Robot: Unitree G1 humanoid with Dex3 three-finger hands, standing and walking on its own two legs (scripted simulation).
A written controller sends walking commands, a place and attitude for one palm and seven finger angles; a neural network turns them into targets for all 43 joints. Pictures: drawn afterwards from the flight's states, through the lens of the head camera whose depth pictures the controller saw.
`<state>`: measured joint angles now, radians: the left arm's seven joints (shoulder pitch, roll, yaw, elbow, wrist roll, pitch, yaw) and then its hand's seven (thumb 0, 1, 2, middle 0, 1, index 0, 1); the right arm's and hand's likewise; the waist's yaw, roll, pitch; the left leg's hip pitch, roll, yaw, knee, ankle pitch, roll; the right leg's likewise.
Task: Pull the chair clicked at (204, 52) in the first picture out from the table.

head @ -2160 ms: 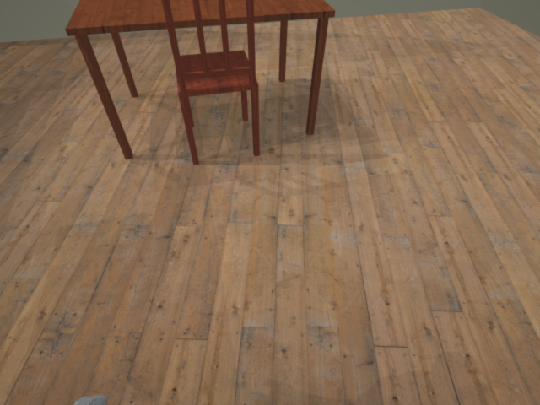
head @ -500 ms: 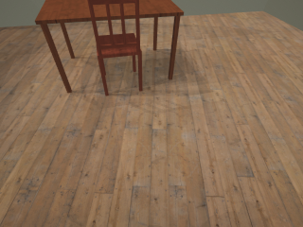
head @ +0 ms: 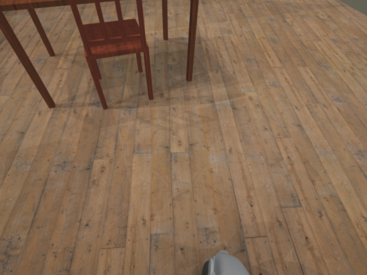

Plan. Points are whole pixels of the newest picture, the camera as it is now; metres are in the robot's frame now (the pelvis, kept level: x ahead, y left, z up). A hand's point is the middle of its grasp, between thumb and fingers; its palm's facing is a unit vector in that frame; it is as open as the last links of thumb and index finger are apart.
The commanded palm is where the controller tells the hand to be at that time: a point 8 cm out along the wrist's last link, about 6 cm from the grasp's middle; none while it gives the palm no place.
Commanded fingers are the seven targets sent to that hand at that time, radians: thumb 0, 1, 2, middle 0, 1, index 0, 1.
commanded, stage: walk to a spot facing it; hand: left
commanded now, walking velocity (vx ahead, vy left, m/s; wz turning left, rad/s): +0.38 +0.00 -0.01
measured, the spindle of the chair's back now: (99, 11) +1.35 +0.46 -0.08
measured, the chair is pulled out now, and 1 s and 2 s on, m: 0.00 0.00 0.00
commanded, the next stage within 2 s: turn to face it in 1.20 s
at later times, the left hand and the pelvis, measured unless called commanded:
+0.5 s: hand (114, 259) +0.19 +0.18 -0.20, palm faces +0.12 -0.98 -0.13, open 7.3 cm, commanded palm none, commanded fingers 0.00 0.90 0.90 -0.20 -0.30 -0.20 -0.30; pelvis +0.23 +0.01 -0.01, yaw +3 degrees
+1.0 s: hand (134, 138) +0.57 +0.18 -0.17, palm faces -0.08 -0.98 -0.17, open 7.4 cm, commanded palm none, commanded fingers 0.00 0.90 0.90 -0.20 -0.30 -0.20 -0.30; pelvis +0.47 +0.01 -0.01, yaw -3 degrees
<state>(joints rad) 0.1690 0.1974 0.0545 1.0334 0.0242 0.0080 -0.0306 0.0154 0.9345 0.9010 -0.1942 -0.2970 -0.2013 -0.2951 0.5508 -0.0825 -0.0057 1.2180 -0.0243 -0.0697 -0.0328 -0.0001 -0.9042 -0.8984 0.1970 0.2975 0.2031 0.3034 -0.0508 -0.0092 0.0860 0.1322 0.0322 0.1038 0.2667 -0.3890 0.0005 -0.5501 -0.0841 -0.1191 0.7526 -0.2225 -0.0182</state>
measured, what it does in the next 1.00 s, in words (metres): walks ahead: right foot, then left foot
